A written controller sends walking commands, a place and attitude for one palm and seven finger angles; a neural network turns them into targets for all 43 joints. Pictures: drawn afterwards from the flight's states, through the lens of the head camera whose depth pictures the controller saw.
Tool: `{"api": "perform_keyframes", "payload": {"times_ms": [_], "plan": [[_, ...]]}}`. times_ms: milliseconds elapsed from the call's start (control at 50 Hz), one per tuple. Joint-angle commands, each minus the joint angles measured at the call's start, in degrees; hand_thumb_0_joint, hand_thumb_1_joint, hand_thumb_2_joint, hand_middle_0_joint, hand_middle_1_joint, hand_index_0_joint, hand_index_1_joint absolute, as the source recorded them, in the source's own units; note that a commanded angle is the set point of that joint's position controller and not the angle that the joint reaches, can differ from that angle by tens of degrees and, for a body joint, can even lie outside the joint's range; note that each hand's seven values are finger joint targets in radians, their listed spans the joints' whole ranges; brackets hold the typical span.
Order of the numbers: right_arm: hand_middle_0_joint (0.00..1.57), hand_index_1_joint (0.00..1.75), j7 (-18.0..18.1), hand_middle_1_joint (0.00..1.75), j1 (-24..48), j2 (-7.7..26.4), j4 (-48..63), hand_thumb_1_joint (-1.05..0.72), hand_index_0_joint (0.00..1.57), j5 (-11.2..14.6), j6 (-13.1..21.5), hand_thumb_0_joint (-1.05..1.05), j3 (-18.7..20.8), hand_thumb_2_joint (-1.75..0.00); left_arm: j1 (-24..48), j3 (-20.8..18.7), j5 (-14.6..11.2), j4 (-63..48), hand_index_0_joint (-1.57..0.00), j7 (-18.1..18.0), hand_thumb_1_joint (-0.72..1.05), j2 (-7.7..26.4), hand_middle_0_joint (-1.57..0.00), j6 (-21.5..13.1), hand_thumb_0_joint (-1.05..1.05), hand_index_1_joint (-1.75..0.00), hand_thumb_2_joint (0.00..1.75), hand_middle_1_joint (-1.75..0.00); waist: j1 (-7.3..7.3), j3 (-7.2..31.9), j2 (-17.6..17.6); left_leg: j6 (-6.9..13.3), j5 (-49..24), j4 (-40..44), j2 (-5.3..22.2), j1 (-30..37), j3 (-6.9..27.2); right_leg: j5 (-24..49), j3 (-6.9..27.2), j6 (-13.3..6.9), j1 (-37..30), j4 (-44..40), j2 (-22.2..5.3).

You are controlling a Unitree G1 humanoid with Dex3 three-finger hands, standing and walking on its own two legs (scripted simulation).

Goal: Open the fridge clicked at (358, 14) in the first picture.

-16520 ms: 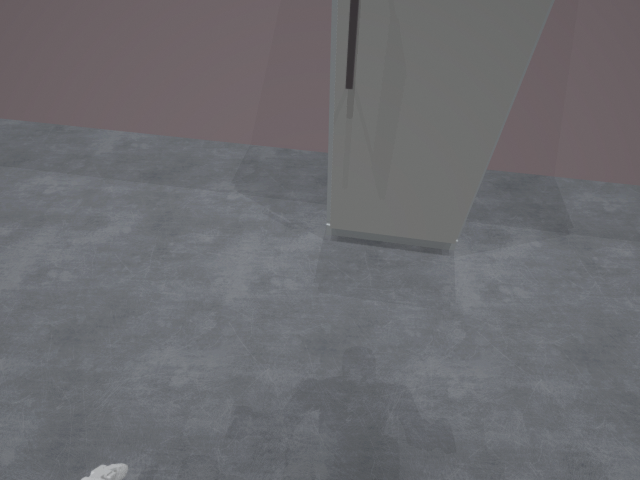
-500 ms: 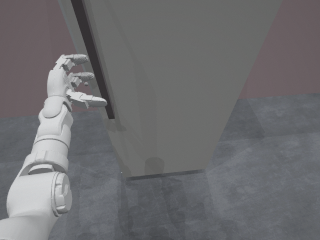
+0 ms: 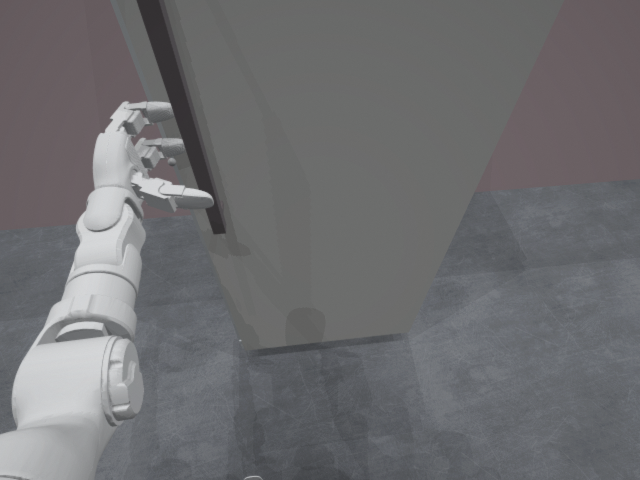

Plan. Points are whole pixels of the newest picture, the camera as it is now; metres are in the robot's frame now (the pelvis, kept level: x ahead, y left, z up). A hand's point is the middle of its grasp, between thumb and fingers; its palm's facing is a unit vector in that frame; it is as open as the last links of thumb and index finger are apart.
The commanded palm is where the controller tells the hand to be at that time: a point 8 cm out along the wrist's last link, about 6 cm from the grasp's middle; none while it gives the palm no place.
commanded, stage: slide the fingers in behind the handle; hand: left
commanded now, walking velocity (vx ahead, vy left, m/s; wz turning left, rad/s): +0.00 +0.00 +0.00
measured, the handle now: (181, 86) +0.52 +0.15 +0.22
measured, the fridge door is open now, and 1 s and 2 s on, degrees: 0 0 0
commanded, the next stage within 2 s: grip the handle and tug to test in 1.54 s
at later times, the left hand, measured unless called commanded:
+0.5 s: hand (193, 168) +0.46 +0.15 +0.15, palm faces +0.09 -1.00 +0.02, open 14.0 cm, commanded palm +0.43 +0.19 +0.15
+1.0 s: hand (212, 165) +0.46 +0.12 +0.15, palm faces +0.09 -1.00 +0.02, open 14.0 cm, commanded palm +0.43 +0.18 +0.15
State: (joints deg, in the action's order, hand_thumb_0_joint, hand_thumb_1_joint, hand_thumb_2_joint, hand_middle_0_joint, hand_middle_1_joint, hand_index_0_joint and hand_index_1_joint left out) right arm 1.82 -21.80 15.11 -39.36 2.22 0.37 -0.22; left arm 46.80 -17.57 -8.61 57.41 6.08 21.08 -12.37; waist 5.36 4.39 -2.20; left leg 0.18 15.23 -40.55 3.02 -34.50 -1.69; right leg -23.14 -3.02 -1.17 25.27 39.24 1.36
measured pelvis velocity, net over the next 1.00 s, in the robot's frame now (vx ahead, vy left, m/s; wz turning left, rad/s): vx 0.00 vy -0.01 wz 0.00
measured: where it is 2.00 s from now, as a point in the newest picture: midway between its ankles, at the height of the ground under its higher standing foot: outside the picture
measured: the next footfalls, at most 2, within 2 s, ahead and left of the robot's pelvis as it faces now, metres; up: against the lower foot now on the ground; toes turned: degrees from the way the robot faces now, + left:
none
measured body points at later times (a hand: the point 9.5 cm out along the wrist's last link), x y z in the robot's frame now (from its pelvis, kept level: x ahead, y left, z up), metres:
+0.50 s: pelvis +0.00 +0.00 +0.00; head +0.03 -0.01 +0.45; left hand +0.45 +0.20 +0.15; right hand +0.08 -0.26 -0.12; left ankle +0.05 +0.12 -0.72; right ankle -0.04 -0.11 -0.72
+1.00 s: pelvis +0.00 -0.01 +0.00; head +0.04 -0.01 +0.45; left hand +0.45 +0.18 +0.15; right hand +0.06 -0.27 -0.12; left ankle +0.05 +0.12 -0.72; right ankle -0.04 -0.11 -0.72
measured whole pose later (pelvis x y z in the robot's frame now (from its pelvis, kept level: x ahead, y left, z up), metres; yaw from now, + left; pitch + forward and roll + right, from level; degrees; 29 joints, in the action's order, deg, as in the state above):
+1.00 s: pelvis +0.00 -0.01 +0.00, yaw +0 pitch +8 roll -1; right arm 1.3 -19.8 14.4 -39.6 1.8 0.3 0.0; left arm 45.0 -13.8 -7.5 52.7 -0.7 13.9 -10.4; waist 4.8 4.0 -2.4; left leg -0.2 14.6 -38.6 2.9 -31.6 -1.8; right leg -23.0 -2.8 -1.5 22.9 38.3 1.3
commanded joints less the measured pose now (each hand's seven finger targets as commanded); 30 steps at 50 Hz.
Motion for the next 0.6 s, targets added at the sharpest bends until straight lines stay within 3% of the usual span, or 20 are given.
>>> {"api": "perform_keyframes", "payload": {"times_ms": [0, 20, 60, 120, 180, 260, 320, 360, 380, 420, 440, 480, 520, 580], "plan": [[0.2, 0.3, 0.6, 0.3, -1.68, 8.38, 6.04, -0.9, 0.2, 0.09, 2.14, 0.0, 3.24, -0.9, 25.94, 0.65, -0.49, -16.15, -0.3, -0.2, -0.5, 9.08, -0.3, -3.46, 0.0, -1.2, 0.3, -1.2, -0.09, 20.01, -1.16, 2.11, -11.87, 2.39, -2.22, 23.12, 2.6, 19.75, 1.11, 0.67, 3.01, -6.2, 1.62], [0.2, 0.3, 0.42, 0.3, -1.45, 8.21, 6.35, -0.9, 0.2, 0.08, 2.29, 0.0, 3.19, -0.9, 24.89, 1.27, -0.69, -16.9, -0.3, -0.4, -0.5, 7.78, -0.3, -3.08, 0.0, -1.2, 0.3, -1.2, -0.39, 19.98, -1.23, 2.06, -11.93, 2.42, -2.26, 23.37, 2.62, 19.67, 0.94, 0.62, 3.04, -6.22, 1.69], [0.2, 0.3, 0.57, 0.3, -1.61, 8.54, 6.26, -0.9, 0.2, 0.01, 2.22, 0.0, 3.16, -0.9, 23.25, -1.51, -0.56, -16.84, -0.3, -1.51, -0.5, 10.76, -0.3, -2.59, 0.0, -1.2, 0.3, -1.2, -0.9, 18.87, 0.74, 2.26, -11.55, 2.46, -2.32, 21.9, 2.39, 19.76, 1.12, 0.65, 1.69, -6.51, 1.62], [0.2, 0.3, 0.42, 0.3, -0.49, 7.98, 6.71, -0.9, 0.2, 0.06, 2.28, 0.0, 2.99, -0.9, 24.21, -0.06, 0.12, -19.42, -0.3, -2.58, -0.5, 9.07, -0.3, -2.21, 0.0, -1.2, 0.3, -1.2, -0.69, 18.83, 0.71, 2.16, -11.75, 2.92, -2.31, 22.14, 2.2, 20.74, 1.13, 0.76, 1.25, -6.38, 1.51], [0.2, 0.3, 0.45, 0.3, -0.23, 7.97, 6.89, -0.9, 0.2, -0.09, 2.25, 0.0, 3.07, -0.9, 23.49, -1.67, 0.42, -21.61, -0.3, -3.49, -0.5, 10.56, -0.3, -2.45, 0.0, -1.2, 0.3, -1.2, -1.35, 20.49, 0.12, 2.23, -13.84, 2.68, -2.49, 22.74, 1.78, 23.39, 1.55, 0.75, -0.44, -6.05, 1.4], [0.2, 0.3, 0.37, 0.3, 0.39, 7.48, 6.98, -0.9, 0.2, 0.1, 2.31, 0.0, 2.95, -0.9, 22.53, 2.47, 0.52, -21.5, -0.3, -3.16, -0.5, 5.73, -0.3, -1.85, 0.0, -1.2, 0.3, -1.2, -0.51, 17.75, 0.09, 2.1, -13.01, 2.73, -2.41, 23.22, 1.8, 22.2, 1.13, 0.66, 1.08, -6.56, 1.51], [0.2, 0.3, 0.51, 0.3, 0.75, 7.66, 6.75, -0.9, 0.2, 0.17, 2.26, 0.0, 3.03, -0.9, 23.14, 2.06, -0.13, -20.4, -0.3, -3.36, -0.5, 5.6, -0.3, -0.94, 0.0, -1.2, 0.3, -1.2, -0.58, 17.53, 2.04, 2.03, -12.04, 3.16, -2.38, 22.7, 2.02, 21.78, 1.11, 0.77, 0.87, -6.87, 1.39], [0.2, 0.3, 0.59, 0.3, 0.79, 7.71, 6.81, -0.9, 0.2, 0.15, 2.25, 0.0, 3.09, -0.9, 22.36, 1.76, -0.07, -21.3, -0.3, -3.63, -0.5, 5.89, -0.3, -0.85, 0.0, -1.2, 0.3, -1.2, -0.94, 18.63, 1.14, 2.08, -12.96, 2.92, -2.53, 23.31, 1.83, 22.45, 1.25, 0.68, 0.12, -6.82, 1.3], [0.2, 0.3, 0.44, 0.3, 1.3, 7.4, 6.84, -0.9, 0.2, 0.17, 2.28, 0.0, 2.82, -0.9, 22.93, 3.21, -0.02, -20.84, -0.3, -3.73, -0.5, 4.25, -0.3, -0.6, 0.0, -1.2, 0.3, -1.2, -0.6, 17.77, -0.01, 2.01, -12.19, 3.14, -2.63, 23.12, 1.84, 21.91, 1.22, 0.76, 0.99, -6.9, 1.18], [0.2, 0.3, 0.44, 0.3, 1.13, 7.39, 6.4, -0.9, 0.2, 0.1, 2.17, 0.0, 2.8, -0.9, 24.4, 3.5, 0.25, -19.49, -0.3, -4.21, -0.5, 4.02, -0.3, -0.52, 0.0, -1.2, 0.3, -1.2, -0.03, 16.08, 1.61, 2.13, -11.06, 3.24, -2.58, 22.33, 2.0, 20.9, 1.29, 0.85, 1.83, -7.3, 1.21], [0.2, 0.3, 0.43, 0.3, 0.9, 7.43, 6.36, -0.9, 0.2, 0.01, 2.19, 0.0, 2.86, -0.9, 24.48, 2.59, 0.39, -19.73, -0.3, -4.48, -0.5, 5.03, -0.3, -0.83, 0.0, -1.2, 0.3, -1.2, -0.58, 16.84, 1.67, 2.02, -11.16, 3.31, -2.55, 22.29, 2.21, 20.84, 1.24, 0.72, 1.23, -7.09, 1.17], [0.2, 0.3, 0.31, 0.3, 1.34, 7.25, 6.61, -0.9, 0.2, -0.05, 2.31, 0.0, 2.79, -0.9, 25.12, 4.09, 0.45, -20.73, -0.3, -4.87, -0.5, 3.14, -0.3, -1.35, 0.0, -1.2, 0.3, -1.2, -0.33, 18.11, 0.88, 2.02, -11.88, 3.13, -2.61, 23.5, 2.22, 21.28, 1.18, 0.73, 1.43, -6.84, 1.17], [0.2, 0.3, 0.36, 0.3, 1.05, 7.38, 6.07, -0.9, 0.2, -0.12, 2.32, 0.0, 2.95, -0.9, 25.36, 2.62, 0.62, -19.87, -0.3, -5.14, -0.5, 5.0, -0.3, -1.78, 0.0, -1.2, 0.3, -1.2, -0.55, 18.21, 1.18, 1.95, -11.45, 3.05, -2.63, 22.84, 2.17, 21.22, 1.41, 0.71, 0.96, -6.82, 1.11], [0.2, 0.3, 0.24, 0.3, 1.08, 7.36, 6.34, -0.9, 0.2, -0.22, 2.34, 0.0, 2.94, -0.9, 23.79, 2.06, 0.76, -19.95, -0.3, -5.45, -0.5, 5.06, -0.3, -2.13, 0.0, -1.2, 0.3, -1.2, -1.02, 19.74, 2.0, 2.1, -12.61, 2.98, -2.81, 22.67, 1.8, 23.15, 1.56, 0.86, -0.37, -6.54, 1.08]]}}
